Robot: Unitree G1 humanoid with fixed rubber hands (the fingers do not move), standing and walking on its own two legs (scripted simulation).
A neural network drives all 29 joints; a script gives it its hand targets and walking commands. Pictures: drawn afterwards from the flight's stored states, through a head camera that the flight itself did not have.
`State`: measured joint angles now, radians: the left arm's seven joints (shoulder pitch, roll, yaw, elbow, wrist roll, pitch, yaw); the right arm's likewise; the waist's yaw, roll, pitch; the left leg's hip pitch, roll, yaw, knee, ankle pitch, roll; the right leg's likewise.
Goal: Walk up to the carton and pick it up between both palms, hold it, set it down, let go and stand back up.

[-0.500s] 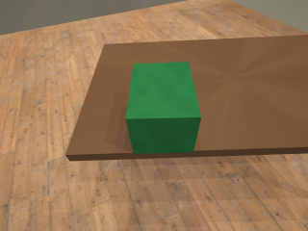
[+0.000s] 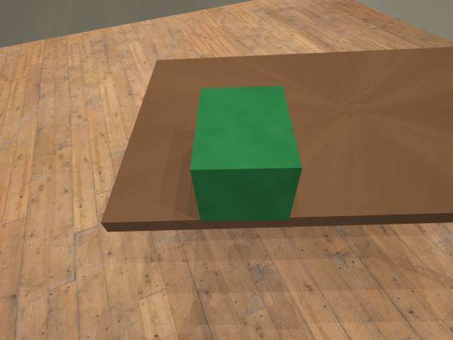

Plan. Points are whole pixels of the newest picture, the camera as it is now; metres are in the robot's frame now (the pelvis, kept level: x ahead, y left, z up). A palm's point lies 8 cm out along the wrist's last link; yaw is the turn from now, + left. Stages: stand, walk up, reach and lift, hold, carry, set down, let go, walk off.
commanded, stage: walk up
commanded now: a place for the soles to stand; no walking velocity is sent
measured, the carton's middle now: (243, 151) +0.52 -0.02 +0.03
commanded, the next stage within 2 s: none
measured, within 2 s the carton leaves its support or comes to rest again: neither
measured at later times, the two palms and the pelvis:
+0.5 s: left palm out of the picture +0.15 +0.27 -0.14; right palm out of the picture -0.03 -0.18 -0.14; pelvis +0.08 +0.04 -0.01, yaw -2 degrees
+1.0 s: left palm (90, 337) +0.18 +0.31 -0.14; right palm out of the picture +0.15 -0.23 -0.13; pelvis +0.09 +0.04 -0.01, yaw -1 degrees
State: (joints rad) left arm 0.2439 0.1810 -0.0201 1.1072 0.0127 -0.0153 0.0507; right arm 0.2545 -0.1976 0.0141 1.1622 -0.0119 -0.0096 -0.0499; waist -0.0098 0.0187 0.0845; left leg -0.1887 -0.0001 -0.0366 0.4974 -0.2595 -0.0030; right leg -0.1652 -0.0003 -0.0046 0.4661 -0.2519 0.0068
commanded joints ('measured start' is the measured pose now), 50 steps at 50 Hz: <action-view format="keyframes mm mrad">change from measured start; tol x32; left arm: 1 173 131 29 -21 26 -4 -10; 50 -76 122 34 -202 8 33 -18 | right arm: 1 115 -117 -13 -23 -27 4 18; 50 -31 -209 -51 -302 -21 19 6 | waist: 1 25 -27 17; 50 5 129 -83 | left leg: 1 -151 34 -57 -14 -327 45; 13 63 339 -456 -354 -335 125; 20 134 207 -81 -107 730 111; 25 -133 101 21 125 505 13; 29 -145 26 4 453 -479 -40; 42 -263 358 -352 -191 176 248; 50 33 215 -148 0 527 181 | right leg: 1 -18 -137 204 -148 -474 -108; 15 -484 -72 34 465 -305 -27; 27 280 -315 280 19 650 -208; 37 -103 -232 102 50 524 -177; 45 -253 0 25 516 -333 -15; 50 -170 -18 18 165 -180 -8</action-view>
